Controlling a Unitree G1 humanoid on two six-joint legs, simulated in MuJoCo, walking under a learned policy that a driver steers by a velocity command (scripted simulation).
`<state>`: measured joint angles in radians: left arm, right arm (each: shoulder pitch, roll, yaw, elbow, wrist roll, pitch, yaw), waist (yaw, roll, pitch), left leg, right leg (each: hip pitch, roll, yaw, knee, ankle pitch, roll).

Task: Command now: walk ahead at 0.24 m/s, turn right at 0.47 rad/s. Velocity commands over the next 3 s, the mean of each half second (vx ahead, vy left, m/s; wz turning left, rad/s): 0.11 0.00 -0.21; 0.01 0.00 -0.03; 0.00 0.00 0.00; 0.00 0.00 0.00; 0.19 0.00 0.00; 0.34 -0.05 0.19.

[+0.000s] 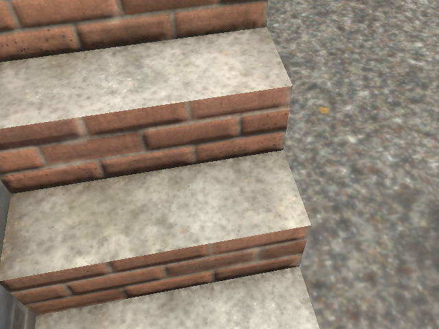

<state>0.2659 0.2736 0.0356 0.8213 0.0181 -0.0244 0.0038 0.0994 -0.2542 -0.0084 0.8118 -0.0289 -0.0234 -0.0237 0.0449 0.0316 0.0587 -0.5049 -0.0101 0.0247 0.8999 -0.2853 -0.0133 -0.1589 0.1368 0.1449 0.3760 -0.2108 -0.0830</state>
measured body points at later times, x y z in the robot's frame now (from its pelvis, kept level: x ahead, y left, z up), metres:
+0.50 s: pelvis +0.03 -0.02 +0.00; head +0.04 -0.02 +0.45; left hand +0.09 +0.22 -0.15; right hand +0.08 -0.26 -0.14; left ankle +0.07 +0.08 -0.74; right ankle -0.01 -0.13 -0.74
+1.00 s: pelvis +0.03 -0.05 +0.00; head +0.03 -0.06 +0.45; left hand +0.03 +0.18 -0.16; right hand -0.01 -0.27 -0.16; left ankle +0.07 +0.08 -0.74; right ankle -0.01 -0.13 -0.74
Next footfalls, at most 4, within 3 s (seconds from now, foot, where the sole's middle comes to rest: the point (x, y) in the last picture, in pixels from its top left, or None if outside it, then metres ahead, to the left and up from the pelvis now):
0.12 left None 0.11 0.08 -0.78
2.68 right None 0.22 -0.18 -0.78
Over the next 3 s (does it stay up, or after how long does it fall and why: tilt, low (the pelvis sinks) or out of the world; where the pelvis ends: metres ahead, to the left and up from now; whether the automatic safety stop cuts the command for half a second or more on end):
stays up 0.21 -0.08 0.00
